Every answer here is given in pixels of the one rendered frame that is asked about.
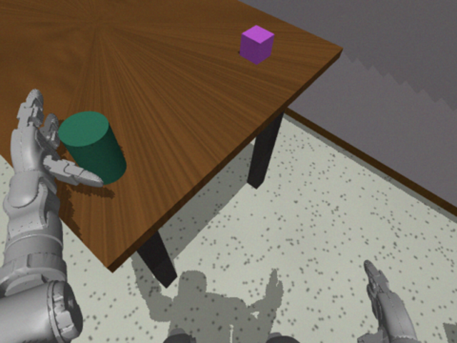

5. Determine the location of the table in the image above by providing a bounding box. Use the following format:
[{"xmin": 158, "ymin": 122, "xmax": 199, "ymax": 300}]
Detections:
[{"xmin": 0, "ymin": 0, "xmax": 343, "ymax": 288}]

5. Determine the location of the right robot hand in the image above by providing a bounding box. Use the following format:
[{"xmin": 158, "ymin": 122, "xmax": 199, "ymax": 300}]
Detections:
[{"xmin": 357, "ymin": 260, "xmax": 418, "ymax": 343}]

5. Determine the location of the left robot hand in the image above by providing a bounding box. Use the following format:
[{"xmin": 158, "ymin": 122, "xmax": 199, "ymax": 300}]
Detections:
[{"xmin": 11, "ymin": 89, "xmax": 104, "ymax": 187}]

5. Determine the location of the left robot arm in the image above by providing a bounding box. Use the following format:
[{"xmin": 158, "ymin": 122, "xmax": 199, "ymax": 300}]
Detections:
[{"xmin": 0, "ymin": 171, "xmax": 83, "ymax": 343}]

